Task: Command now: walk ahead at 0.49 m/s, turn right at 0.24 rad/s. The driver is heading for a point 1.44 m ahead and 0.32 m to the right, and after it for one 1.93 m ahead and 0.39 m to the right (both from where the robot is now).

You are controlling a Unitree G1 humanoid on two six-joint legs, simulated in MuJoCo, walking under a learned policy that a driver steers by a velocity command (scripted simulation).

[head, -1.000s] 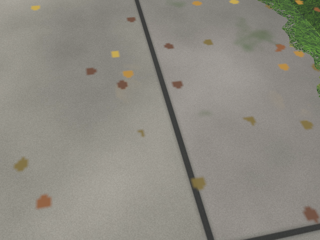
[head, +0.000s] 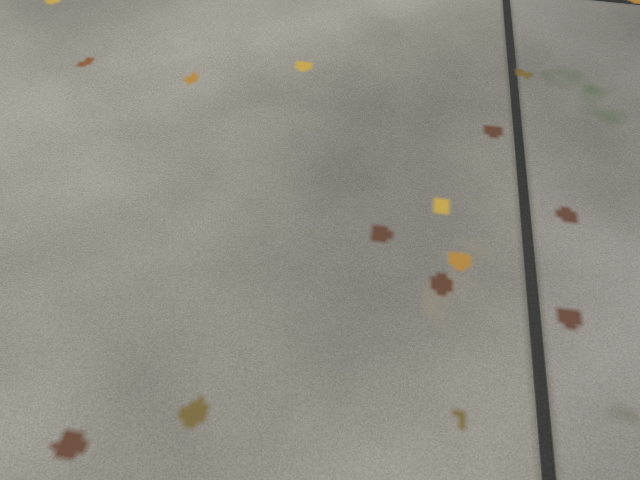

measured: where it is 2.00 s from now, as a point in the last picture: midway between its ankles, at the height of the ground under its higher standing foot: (413, 274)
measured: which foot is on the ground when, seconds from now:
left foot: down 0.00-0.32, up 0.34-0.78, down 0.80-1.00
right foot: up 0.00-0.28, down 0.30-0.80, up 0.82-1.00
